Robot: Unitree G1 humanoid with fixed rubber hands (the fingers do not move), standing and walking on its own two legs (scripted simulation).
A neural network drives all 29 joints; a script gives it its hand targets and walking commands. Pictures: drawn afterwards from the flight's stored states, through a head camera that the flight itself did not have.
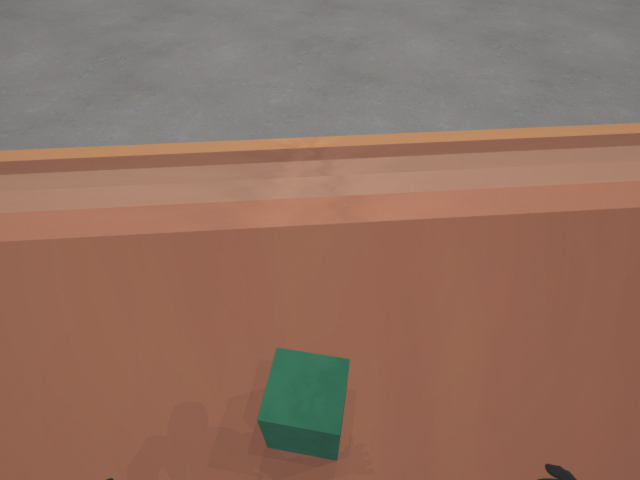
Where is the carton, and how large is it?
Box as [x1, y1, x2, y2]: [257, 348, 349, 460]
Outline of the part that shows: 276,348 257,418 267,446 336,460 349,359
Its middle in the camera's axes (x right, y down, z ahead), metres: -0.04 +0.46 +1.11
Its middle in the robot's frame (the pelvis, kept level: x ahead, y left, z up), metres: +0.45 +0.05 -0.66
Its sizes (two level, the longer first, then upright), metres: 0.210 0.200 0.250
